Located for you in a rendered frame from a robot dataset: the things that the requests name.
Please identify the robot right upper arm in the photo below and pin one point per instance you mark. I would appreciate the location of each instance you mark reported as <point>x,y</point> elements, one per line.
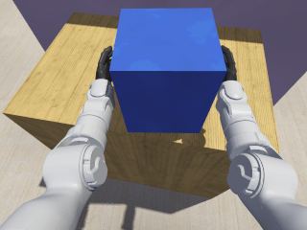
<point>267,186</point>

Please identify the robot left upper arm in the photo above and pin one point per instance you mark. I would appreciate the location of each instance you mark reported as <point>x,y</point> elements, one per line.
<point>71,175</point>

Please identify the pedestal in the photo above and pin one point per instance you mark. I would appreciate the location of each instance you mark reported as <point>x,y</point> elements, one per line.
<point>50,100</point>

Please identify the robot left forearm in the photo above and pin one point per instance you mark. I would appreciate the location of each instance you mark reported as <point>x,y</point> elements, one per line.
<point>94,120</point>

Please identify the carton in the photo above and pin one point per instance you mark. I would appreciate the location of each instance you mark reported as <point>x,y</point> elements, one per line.
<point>167,67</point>

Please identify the robot right forearm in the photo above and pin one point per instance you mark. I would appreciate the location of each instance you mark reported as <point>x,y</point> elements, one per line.
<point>240,128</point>

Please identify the left robot hand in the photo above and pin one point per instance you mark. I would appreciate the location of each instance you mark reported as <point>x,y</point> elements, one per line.
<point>102,71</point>

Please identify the right robot hand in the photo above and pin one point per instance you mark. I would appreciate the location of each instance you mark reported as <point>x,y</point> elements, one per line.
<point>231,71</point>

